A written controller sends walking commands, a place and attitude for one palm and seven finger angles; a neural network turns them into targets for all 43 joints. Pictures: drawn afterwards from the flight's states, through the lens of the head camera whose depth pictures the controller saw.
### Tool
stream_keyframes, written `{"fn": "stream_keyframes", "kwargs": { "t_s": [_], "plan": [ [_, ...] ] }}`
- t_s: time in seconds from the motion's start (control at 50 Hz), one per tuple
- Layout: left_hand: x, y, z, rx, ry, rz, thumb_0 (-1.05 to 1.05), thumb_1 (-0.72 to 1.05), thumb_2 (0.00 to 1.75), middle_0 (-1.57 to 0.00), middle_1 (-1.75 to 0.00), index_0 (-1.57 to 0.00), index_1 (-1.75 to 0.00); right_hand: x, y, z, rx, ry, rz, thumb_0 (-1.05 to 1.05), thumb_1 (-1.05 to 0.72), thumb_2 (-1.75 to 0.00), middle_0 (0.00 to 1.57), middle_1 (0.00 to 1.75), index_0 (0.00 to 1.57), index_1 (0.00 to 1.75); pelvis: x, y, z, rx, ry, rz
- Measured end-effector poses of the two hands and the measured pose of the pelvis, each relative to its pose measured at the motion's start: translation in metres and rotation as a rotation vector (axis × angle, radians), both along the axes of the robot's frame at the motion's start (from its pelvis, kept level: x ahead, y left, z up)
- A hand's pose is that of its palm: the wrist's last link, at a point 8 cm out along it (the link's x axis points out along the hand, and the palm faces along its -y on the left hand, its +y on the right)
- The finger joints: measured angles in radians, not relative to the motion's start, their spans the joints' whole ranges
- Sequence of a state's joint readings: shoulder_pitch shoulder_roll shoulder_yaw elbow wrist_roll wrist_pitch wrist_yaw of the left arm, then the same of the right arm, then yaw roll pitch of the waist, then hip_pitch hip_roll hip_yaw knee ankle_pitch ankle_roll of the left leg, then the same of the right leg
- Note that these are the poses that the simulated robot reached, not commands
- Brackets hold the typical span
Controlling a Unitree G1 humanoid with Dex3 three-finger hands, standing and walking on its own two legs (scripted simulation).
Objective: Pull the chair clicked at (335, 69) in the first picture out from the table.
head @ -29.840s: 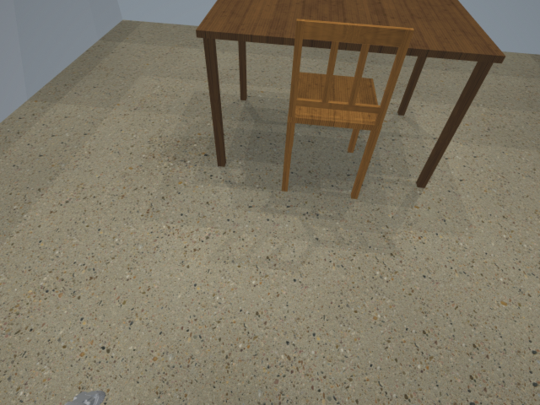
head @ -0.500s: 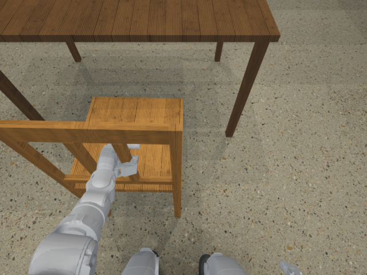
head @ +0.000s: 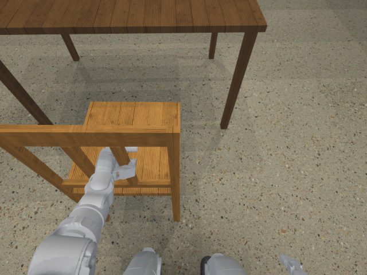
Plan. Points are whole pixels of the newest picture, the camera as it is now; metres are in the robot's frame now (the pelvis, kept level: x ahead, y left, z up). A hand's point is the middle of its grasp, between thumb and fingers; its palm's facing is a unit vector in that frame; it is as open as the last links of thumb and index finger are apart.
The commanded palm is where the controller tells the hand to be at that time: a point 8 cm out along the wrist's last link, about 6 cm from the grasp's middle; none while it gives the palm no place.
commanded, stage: step backward, pulling the chair out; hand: left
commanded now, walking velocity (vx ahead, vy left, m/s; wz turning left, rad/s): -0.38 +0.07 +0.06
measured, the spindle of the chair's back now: (86, 165) +0.38 +0.27 -0.09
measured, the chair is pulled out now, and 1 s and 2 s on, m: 0.42 0.65 0.66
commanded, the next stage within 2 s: stop walking, hand still on the chair in 0.42 s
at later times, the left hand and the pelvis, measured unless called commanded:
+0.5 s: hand (129, 209) +0.26 +0.13 -0.06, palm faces +0.01 -0.99 -0.16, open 5.7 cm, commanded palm +0.27 +0.18 -0.06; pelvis -0.09 +0.00 +0.00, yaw +1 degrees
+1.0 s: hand (130, 266) +0.15 +0.11 -0.06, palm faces -0.01 -0.99 -0.16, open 5.7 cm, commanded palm +0.13 +0.16 -0.04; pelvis -0.11 -0.01 +0.02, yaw +0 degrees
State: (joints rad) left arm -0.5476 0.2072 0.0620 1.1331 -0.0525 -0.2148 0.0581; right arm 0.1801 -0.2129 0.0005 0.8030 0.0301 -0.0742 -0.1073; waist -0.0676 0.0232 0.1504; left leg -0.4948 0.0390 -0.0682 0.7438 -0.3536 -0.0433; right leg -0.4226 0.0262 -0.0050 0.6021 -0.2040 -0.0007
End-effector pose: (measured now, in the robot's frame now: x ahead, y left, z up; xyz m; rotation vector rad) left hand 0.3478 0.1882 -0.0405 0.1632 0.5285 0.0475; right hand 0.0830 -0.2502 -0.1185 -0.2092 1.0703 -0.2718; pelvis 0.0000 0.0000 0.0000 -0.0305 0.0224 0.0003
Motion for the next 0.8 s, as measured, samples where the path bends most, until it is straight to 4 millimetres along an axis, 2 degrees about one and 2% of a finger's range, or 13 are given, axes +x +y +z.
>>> {"fn": "stream_keyframes", "kwargs": {
  "t_s": [0.16, 0.24, 0.32, 0.4, 0.56, 0.68, 0.8],
  "plan": [
    [-0.031, 0.001, 0.0, -0.013, 0.011, -0.035, 0.09, 0.63, 0.79, -0.31, -1.27, -0.5, -1.45, -0.036, -0.006, 0.012, -0.074, 0.035, 0.017, 0.01, -0.9, -0.9, 0.2, 0.3, 0.21, 0.3, -0.027, 0.014, 0.003, 0.021, 0.001, 0.004],
    [-0.048, 0.002, 0.0, -0.019, 0.015, -0.023, 0.1, 0.63, 0.79, -0.31, -1.27, -0.5, -1.45, -0.052, 0.0, 0.012, -0.045, 0.034, 0.031, 0.01, -0.9, -0.9, 0.2, 0.3, 0.21, 0.3, -0.041, 0.007, 0.005, -0.003, 0.0, -0.004],
    [-0.065, 0.0, 0.001, -0.008, 0.013, -0.007, 0.1, 0.62, 0.81, -0.33, -1.26, -0.5, -1.45, -0.07, 0.0, 0.004, 0.004, 0.023, 0.033, 0.01, -0.9, -0.9, 0.2, 0.3, 0.21, 0.3, -0.062, -0.005, 0.003, -0.021, -0.015, -0.027],
    [-0.084, -0.004, 0.001, -0.005, 0.012, 0.014, 0.1, 0.62, 0.81, -0.34, -1.24, -0.5, -1.45, -0.091, -0.009, 0.0, 0.018, 0.013, -0.005, 0.01, -0.9, -0.9, 0.2, 0.3, 0.21, 0.3, -0.08, -0.012, 0.001, -0.009, -0.021, -0.021],
    [-0.119, -0.009, 0.001, -0.016, 0.026, -0.005, 0.1, 0.63, 0.79, -0.31, -1.27, -0.5, -1.45, -0.126, -0.025, 0.008, -0.074, 0.042, 0.002, 0.01, -0.9, -0.9, 0.2, 0.3, 0.21, 0.3, -0.105, 0.0, 0.001, 0.028, -0.027, 0.011],
    [-0.153, -0.011, 0.001, -0.018, 0.026, -0.01, 0.1, 0.63, 0.79, -0.31, -1.27, -0.5, -1.45, -0.131, -0.011, 0.015, -0.025, 0.002, 0.028, 0.01, -0.9, -0.9, 0.2, 0.3, 0.2, 0.3, -0.118, -0.007, 0.007, 0.005, -0.035, 0.001],
    [-0.188, -0.016, 0.002, -0.016, 0.032, 0.006, 0.1, 0.63, 0.79, -0.32, -1.26, -0.5, -1.45, -0.12, -0.001, 0.016, 0.037, -0.048, 0.061, 0.01, -0.9, -0.9, 0.2, 0.3, 0.21, 0.3, -0.12, -0.018, 0.011, 0.011, -0.057, 0.003]
  ]
}}
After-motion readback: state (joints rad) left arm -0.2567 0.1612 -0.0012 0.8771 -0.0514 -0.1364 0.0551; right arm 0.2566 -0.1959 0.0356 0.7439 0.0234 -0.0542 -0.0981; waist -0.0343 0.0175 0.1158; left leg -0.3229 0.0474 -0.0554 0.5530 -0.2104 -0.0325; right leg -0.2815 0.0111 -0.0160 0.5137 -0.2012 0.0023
